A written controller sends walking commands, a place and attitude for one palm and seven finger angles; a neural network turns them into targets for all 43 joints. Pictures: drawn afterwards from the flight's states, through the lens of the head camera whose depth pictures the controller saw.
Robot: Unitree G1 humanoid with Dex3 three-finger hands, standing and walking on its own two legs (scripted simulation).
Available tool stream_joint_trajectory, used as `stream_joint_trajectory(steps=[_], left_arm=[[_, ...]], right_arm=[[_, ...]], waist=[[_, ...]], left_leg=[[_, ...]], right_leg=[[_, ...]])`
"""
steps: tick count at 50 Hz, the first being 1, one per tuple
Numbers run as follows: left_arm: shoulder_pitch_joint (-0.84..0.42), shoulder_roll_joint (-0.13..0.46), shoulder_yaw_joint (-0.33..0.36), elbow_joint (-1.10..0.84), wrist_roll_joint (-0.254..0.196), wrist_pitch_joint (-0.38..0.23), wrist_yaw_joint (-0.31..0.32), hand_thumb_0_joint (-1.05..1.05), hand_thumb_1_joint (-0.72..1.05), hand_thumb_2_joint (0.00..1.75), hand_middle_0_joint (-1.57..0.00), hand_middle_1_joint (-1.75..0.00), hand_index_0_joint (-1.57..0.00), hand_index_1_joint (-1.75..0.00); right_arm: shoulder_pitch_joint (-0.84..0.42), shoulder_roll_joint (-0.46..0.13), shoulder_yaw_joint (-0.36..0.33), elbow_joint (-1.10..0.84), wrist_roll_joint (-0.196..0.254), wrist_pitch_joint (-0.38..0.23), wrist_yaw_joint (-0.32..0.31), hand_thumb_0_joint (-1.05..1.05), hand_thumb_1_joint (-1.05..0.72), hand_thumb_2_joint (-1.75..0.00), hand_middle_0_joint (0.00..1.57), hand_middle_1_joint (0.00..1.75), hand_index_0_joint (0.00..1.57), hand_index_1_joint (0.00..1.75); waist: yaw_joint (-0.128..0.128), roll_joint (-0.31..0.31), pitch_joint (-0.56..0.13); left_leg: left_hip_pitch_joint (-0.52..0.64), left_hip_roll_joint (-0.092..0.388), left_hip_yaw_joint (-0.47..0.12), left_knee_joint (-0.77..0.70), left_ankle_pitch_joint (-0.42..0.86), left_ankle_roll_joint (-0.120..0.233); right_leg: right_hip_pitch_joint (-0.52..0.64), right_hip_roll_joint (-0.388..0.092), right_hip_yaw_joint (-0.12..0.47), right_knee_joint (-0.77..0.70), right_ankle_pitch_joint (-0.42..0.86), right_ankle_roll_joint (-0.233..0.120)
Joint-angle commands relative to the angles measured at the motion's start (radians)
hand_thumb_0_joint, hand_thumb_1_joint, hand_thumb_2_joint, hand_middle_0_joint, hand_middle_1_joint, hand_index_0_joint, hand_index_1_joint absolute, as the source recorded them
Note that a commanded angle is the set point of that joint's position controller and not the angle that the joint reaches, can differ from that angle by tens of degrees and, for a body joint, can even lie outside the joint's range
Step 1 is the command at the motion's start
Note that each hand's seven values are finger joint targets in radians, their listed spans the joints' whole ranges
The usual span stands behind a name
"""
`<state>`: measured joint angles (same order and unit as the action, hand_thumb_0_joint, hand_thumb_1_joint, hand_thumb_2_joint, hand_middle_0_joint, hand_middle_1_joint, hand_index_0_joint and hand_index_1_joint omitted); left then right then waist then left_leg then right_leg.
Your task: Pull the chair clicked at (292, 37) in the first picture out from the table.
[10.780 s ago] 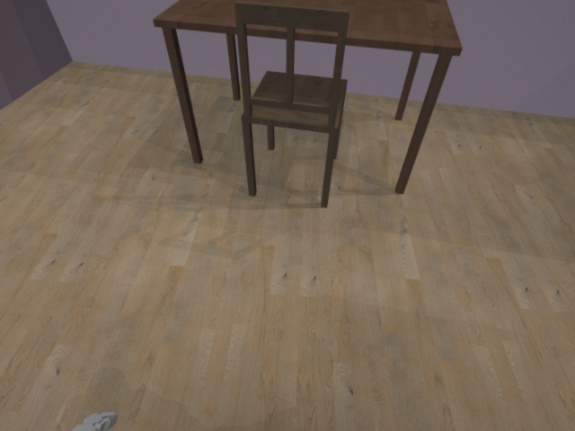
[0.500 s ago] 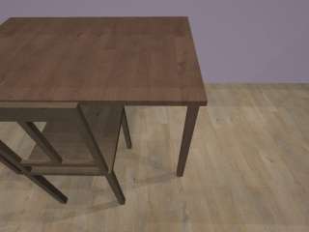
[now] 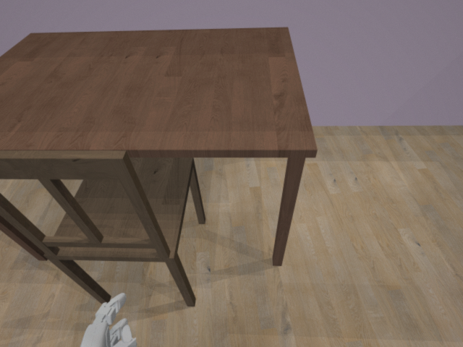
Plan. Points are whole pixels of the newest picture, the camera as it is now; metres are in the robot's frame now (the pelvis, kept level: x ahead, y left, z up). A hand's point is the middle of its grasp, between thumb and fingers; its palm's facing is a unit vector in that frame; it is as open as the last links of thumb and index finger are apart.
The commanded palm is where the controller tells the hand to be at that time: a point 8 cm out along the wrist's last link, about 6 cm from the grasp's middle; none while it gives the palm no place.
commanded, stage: raise the hand toward the chair's back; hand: left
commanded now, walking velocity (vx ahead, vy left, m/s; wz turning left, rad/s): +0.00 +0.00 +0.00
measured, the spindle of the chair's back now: (75, 212) +0.42 +0.42 -0.09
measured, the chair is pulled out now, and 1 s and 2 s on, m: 0.00 0.00 0.00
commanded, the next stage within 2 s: aim the fingers beside a spindle in 1.96 s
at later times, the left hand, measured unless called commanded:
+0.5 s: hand (123, 333) +0.16 +0.20 -0.04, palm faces +0.02 -1.00 -0.07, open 11.2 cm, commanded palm +0.13 +0.25 -0.05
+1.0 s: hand (125, 318) +0.18 +0.21 -0.06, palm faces -0.08 -1.00 -0.05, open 15.4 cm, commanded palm +0.16 +0.27 -0.04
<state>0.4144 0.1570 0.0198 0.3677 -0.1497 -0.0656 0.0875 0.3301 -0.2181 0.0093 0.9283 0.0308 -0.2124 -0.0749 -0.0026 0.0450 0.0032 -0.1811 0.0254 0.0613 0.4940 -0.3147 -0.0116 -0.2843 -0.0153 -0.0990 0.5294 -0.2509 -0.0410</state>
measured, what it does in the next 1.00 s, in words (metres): lowers itself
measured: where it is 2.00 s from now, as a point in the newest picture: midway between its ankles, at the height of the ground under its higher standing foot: outside the picture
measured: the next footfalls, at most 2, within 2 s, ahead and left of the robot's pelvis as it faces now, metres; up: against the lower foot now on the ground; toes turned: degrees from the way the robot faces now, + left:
none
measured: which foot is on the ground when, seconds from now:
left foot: down 0.00-1.00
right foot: down 0.00-1.00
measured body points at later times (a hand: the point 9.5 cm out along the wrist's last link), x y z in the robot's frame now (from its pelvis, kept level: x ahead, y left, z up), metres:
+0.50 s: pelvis -0.05 +0.02 -0.11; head +0.03 +0.04 +0.33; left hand +0.15 +0.25 -0.04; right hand +0.20 -0.17 -0.17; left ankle -0.03 +0.13 -0.74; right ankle +0.02 -0.09 -0.74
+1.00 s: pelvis -0.04 +0.03 -0.10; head +0.05 +0.05 +0.35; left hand +0.18 +0.26 -0.05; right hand +0.16 -0.21 -0.16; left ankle -0.03 +0.13 -0.74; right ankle +0.02 -0.09 -0.74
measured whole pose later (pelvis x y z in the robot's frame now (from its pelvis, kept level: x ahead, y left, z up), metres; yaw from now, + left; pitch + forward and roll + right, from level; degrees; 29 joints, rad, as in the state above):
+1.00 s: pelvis -0.04 +0.03 -0.10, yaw +1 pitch +17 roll -3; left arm 0.38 0.26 0.11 -0.07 -0.22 -0.35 -0.26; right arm 0.22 -0.26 0.00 0.49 0.02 -0.21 -0.04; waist -0.01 0.01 -0.14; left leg -0.94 0.02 0.01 1.23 -0.59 0.04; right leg -0.98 -0.06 -0.13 1.15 -0.46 -0.01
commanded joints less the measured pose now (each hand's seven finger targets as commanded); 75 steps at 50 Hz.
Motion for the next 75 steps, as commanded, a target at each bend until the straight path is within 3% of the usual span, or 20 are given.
stream_joint_trajectory(steps=[1,3,5,7,8,10,15,19,22,27,31,36,40,43,45,51,56,61,66,75], left_arm=[[-0.100,0.050,0.064,-0.130,-0.032,-0.222,-0.086,0.00,0.71,0.82,-0.18,-0.27,-0.18,-0.27],[0.078,-0.011,0.072,-0.089,-0.069,-0.357,-0.182,0.00,0.67,0.80,-0.18,-0.26,-0.18,-0.26],[0.168,-0.022,0.087,-0.146,-0.104,-0.505,-0.292,0.00,0.62,0.78,-0.17,-0.26,-0.17,-0.26],[0.170,0.054,0.152,-0.146,-0.103,-0.607,-0.399,0.00,0.57,0.76,-0.17,-0.25,-0.17,-0.25],[0.178,0.089,0.185,-0.146,-0.092,-0.614,-0.408,0.00,0.55,0.75,-0.16,-0.25,-0.16,-0.25],[0.112,0.086,0.152,-0.250,-0.077,-0.569,-0.410,0.00,0.50,0.73,-0.16,-0.24,-0.16,-0.24],[-0.105,0.143,0.163,-0.645,-0.079,-0.548,-0.311,0.00,0.39,0.68,-0.15,-0.22,-0.15,-0.22],[-0.160,0.107,0.068,-0.805,-0.055,-0.600,-0.290,0.00,0.29,0.64,-0.14,-0.20,-0.14,-0.20],[-0.180,0.111,0.032,-0.731,-0.053,-0.558,-0.351,0.00,0.22,0.61,-0.13,-0.19,-0.13,-0.19],[0.024,0.119,0.073,-0.538,-0.071,-0.294,-0.417,0.00,0.11,0.56,-0.12,-0.18,-0.12,-0.18],[0.057,0.181,0.212,-0.664,-0.112,-0.199,-0.333,0.00,0.01,0.52,-0.11,-0.16,-0.11,-0.16],[-0.021,0.139,0.184,-0.738,-0.095,-0.355,-0.200,0.00,-0.10,0.47,-0.10,-0.14,-0.10,-0.14],[-0.061,0.123,0.087,-0.669,-0.041,-0.465,-0.236,0.00,-0.20,0.43,-0.09,-0.13,-0.09,-0.13],[-0.067,0.151,0.075,-0.623,-0.051,-0.442,-0.320,0.00,-0.27,0.40,-0.08,-0.12,-0.08,-0.12],[-0.046,0.206,0.133,-0.637,-0.066,-0.402,-0.351,0.00,-0.31,0.38,-0.08,-0.11,-0.08,-0.11],[-0.014,0.219,0.255,-0.706,-0.131,-0.332,-0.301,0.00,-0.45,0.32,-0.06,-0.09,-0.06,-0.09],[-0.071,0.167,0.182,-0.615,-0.093,-0.368,-0.290,0.00,-0.50,0.30,-0.06,-0.08,-0.06,-0.08],[-0.137,0.223,0.186,-0.528,-0.091,-0.349,-0.387,0.00,-0.50,0.30,-0.06,-0.08,-0.06,-0.08],[-0.139,0.297,0.319,-0.631,-0.156,-0.343,-0.401,0.00,-0.50,0.30,-0.06,-0.08,-0.06,-0.08],[-0.182,0.220,0.251,-0.434,-0.144,-0.349,-0.417,0.00,-0.50,0.30,-0.06,-0.08,-0.06,-0.08]], right_arm=[[-0.139,-0.166,-0.072,-0.291,-0.009,-0.146,0.000,0.00,-0.90,-0.90,0.20,0.30,0.20,0.30],[-0.162,-0.150,-0.085,-0.363,-0.019,-0.157,0.033,0.00,-0.90,-0.90,0.20,0.30,0.20,0.30],[-0.191,-0.152,-0.096,-0.429,-0.030,-0.159,0.074,0.00,-0.90,-0.90,0.20,0.30,0.20,0.30],[-0.209,-0.163,-0.106,-0.479,-0.034,-0.141,0.109,0.00,-0.90,-0.90,0.20,0.30,0.20,0.30],[-0.219,-0.161,-0.111,-0.501,-0.030,-0.127,0.111,0.00,-0.90,-0.90,0.20,0.30,0.20,0.30],[-0.251,-0.160,-0.107,-0.571,-0.021,-0.095,0.107,0.00,-0.90,-0.90,0.20,0.30,0.20,0.30],[-0.186,-0.141,-0.099,-0.635,-0.024,-0.064,0.079,0.00,-0.90,-0.90,0.20,0.30,0.20,0.30],[-0.135,-0.142,-0.075,-0.592,-0.041,-0.068,0.059,0.00,-0.90,-0.90,0.20,0.30,0.20,0.30],[-0.135,-0.161,-0.060,-0.564,-0.038,-0.079,0.051,0.00,-0.90,-0.90,0.20,0.30,0.20,0.30],[-0.178,-0.167,-0.056,-0.610,0.007,-0.051,0.041,0.00,-0.90,-0.90,0.20,0.30,0.20,0.30],[-0.234,-0.125,-0.054,-0.645,0.007,-0.024,0.033,0.00,-0.90,-0.90,0.20,0.30,0.20,0.30],[-0.180,-0.106,-0.045,-0.604,-0.019,-0.039,0.033,0.00,-0.90,-0.90,0.20,0.30,0.20,0.30],[-0.141,-0.143,-0.046,-0.575,-0.028,-0.063,0.043,0.00,-0.90,-0.90,0.20,0.30,0.20,0.30],[-0.124,-0.172,-0.053,-0.581,-0.013,-0.074,0.035,0.00,-0.90,-0.90,0.20,0.30,0.20,0.30],[-0.117,-0.180,-0.058,-0.596,-0.004,-0.075,0.029,0.00,-0.90,-0.90,0.20,0.30,0.20,0.30],[-0.125,-0.139,-0.061,-0.602,-0.002,-0.048,0.023,0.00,-0.90,-0.90,0.20,0.30,0.20,0.30],[-0.120,-0.141,-0.055,-0.574,-0.016,-0.042,0.035,0.00,-0.90,-0.90,0.20,0.30,0.20,0.30],[-0.114,-0.171,-0.049,-0.584,-0.007,-0.044,0.030,0.00,-0.90,-0.90,0.20,0.30,0.20,0.30],[-0.109,-0.154,-0.050,-0.582,-0.005,-0.046,0.021,0.00,-0.90,-0.90,0.20,0.30,0.20,0.30],[-0.110,-0.166,-0.052,-0.543,0.000,-0.044,0.030,0.00,-0.90,-0.90,0.20,0.30,0.20,0.30]], waist=[[-0.035,-0.326,0.077],[0.032,-0.378,-0.010],[0.070,-0.283,-0.119],[0.084,-0.077,-0.195],[0.092,-0.110,-0.237],[0.084,-0.124,-0.262],[0.026,0.060,-0.374],[-0.041,0.089,-0.408],[-0.076,0.041,-0.379],[-0.007,-0.064,-0.378],[0.072,-0.055,-0.459],[0.028,-0.046,-0.341],[-0.033,0.016,-0.292],[-0.043,0.010,-0.316],[-0.016,0.021,-0.377],[0.029,0.037,-0.435],[-0.023,0.017,-0.324],[-0.034,-0.005,-0.317],[0.015,0.037,-0.490],[-0.030,-0.027,-0.334]], left_leg=[[-0.297,-0.033,-0.067,0.094,-0.021,0.048],[-0.428,-0.046,-0.054,0.202,-0.053,0.027],[-0.503,-0.065,-0.032,0.300,-0.034,0.010],[-0.553,-0.079,-0.014,0.404,0.013,-0.003],[-0.611,-0.079,-0.006,0.438,0.019,0.005],[-0.686,-0.085,0.006,0.473,-0.017,0.020],[-0.649,-0.052,-0.040,0.533,-0.027,0.038],[-0.599,-0.024,-0.091,0.586,0.050,0.045],[-0.645,-0.015,-0.119,0.606,-0.005,0.045],[-0.710,-0.033,-0.136,0.506,-0.105,0.034],[-0.674,-0.040,-0.126,0.459,-0.043,0.023],[-0.686,-0.023,-0.128,0.474,-0.051,0.019],[-0.698,-0.026,-0.130,0.501,-0.152,0.023],[-0.691,-0.027,-0.138,0.494,-0.171,0.026],[-0.662,-0.029,-0.134,0.479,-0.112,0.025],[-0.574,-0.032,-0.119,0.462,0.126,0.013],[-0.611,-0.025,-0.119,0.488,0.107,0.015],[-0.636,-0.029,-0.118,0.483,0.021,0.024],[-0.550,-0.033,-0.107,0.483,0.190,0.019],[-0.633,-0.032,-0.098,0.474,0.056,0.026]], right_leg=[[-0.223,-0.024,0.077,-0.042,-0.247,0.042],[-0.244,-0.030,0.103,0.064,-0.302,0.037],[-0.226,-0.027,0.105,0.197,-0.175,0.019],[-0.249,-0.039,0.119,0.324,-0.033,-0.009],[-0.261,-0.039,0.123,0.367,-0.001,-0.006],[-0.297,-0.042,0.150,0.386,-0.042,0.003],[-0.392,-0.016,0.141,0.442,-0.105,0.003],[-0.514,0.009,0.086,0.513,-0.029,0.000],[-0.565,0.016,0.061,0.516,-0.093,0.007],[-0.481,0.015,0.027,0.475,-0.192,0.019],[-0.364,0.008,0.023,0.473,-0.155,0.012],[-0.473,0.016,0.013,0.484,-0.183,0.005],[-0.581,0.009,0.020,0.489,-0.257,0.005],[-0.565,0.007,0.025,0.473,-0.254,0.007],[-0.503,0.006,0.027,0.464,-0.209,0.006],[-0.373,0.019,0.009,0.460,-0.004,0.005],[-0.454,0.019,0.007,0.461,-0.009,0.007],[-0.450,0.020,0.022,0.439,-0.067,0.007],[-0.304,0.017,0.032,0.447,0.100,0.007],[-0.377,0.010,0.039,0.403,-0.017,0.018]])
